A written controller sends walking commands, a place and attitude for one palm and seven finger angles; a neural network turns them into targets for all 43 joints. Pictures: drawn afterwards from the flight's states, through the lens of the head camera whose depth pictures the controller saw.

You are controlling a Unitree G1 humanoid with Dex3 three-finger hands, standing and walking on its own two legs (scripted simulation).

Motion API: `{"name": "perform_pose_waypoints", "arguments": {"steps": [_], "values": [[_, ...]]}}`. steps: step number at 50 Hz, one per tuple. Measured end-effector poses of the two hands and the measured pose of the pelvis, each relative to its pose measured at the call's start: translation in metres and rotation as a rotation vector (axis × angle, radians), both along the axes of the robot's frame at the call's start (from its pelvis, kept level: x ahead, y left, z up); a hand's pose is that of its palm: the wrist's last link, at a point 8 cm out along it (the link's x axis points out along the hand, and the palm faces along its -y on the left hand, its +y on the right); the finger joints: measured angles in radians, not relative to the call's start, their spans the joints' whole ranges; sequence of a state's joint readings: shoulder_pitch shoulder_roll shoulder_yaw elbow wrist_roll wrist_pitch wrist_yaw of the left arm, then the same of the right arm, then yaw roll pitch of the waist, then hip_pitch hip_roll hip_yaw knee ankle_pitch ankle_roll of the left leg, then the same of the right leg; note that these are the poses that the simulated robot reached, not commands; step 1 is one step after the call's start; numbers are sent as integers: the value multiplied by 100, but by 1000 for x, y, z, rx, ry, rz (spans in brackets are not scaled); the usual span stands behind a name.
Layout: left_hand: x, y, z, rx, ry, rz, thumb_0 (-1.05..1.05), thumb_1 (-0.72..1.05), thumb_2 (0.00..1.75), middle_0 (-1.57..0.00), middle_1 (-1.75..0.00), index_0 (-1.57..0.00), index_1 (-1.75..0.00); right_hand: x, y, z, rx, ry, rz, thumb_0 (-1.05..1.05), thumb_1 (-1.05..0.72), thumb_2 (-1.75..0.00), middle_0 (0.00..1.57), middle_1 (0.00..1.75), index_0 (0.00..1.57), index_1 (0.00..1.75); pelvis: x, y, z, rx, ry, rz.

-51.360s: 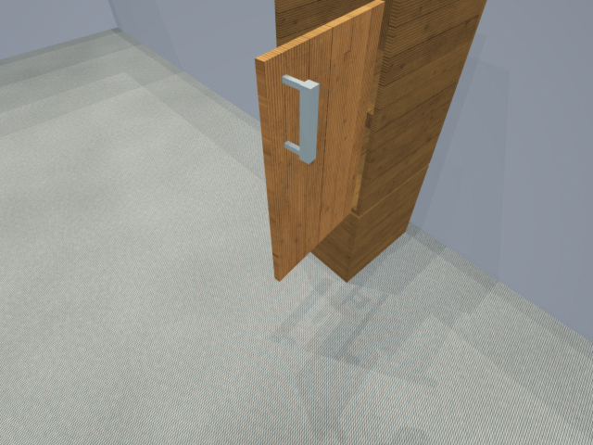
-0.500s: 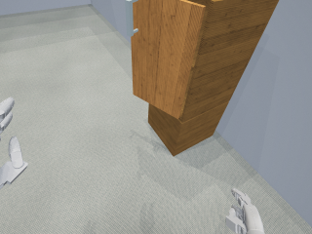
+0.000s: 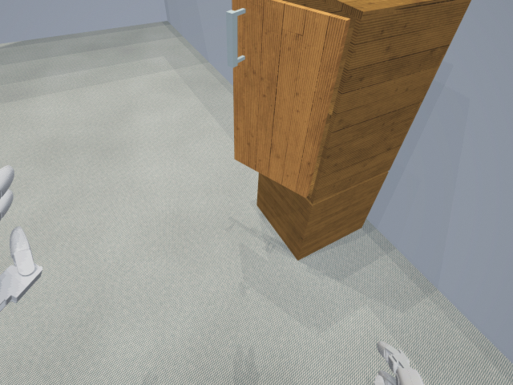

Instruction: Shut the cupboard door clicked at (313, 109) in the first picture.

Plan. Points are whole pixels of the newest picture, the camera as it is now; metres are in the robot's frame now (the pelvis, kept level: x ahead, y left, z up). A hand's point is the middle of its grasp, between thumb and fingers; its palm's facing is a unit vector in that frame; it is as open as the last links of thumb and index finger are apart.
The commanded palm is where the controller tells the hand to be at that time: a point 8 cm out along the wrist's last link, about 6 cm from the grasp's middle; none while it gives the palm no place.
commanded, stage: stop stepping back and stand still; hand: left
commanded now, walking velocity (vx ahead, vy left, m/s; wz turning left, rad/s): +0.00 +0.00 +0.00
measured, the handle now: (237, 38) +0.95 +0.10 +0.14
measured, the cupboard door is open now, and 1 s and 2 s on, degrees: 23 23 23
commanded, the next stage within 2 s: let the arm hang, fingers relaxed in 0.04 s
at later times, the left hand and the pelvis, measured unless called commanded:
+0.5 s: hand out of the picture +0.04 +0.17 -0.18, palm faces +0.02 -0.99 -0.17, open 7.0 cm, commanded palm none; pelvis -0.01 -0.01 -0.01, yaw +1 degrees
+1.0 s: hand out of the picture +0.01 +0.19 -0.17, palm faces +0.01 -0.97 -0.24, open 7.4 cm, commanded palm none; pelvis -0.01 -0.01 +0.00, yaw -1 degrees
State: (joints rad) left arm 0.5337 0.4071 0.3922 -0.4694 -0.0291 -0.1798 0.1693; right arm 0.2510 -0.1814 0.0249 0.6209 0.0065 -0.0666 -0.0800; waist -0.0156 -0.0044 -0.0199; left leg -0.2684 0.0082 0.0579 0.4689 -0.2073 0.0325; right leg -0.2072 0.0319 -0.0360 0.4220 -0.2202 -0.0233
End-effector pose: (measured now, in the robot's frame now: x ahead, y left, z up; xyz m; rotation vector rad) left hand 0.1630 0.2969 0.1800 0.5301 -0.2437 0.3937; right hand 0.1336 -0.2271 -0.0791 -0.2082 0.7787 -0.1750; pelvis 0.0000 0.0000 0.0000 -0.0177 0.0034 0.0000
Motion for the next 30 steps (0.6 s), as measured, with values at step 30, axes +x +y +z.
{"name": "perform_pose_waypoints", "arguments": {"steps": [30], "values": [[-165, -72, -329, -593, 1492, 180, -1, 97, 90, -21, -30, -21, -30, -132, -35, -49, -10, 564, -53, 1, -91, -90, 20, 30, 20, 30, -12, -14, -2, 4, -22, 23]]}}
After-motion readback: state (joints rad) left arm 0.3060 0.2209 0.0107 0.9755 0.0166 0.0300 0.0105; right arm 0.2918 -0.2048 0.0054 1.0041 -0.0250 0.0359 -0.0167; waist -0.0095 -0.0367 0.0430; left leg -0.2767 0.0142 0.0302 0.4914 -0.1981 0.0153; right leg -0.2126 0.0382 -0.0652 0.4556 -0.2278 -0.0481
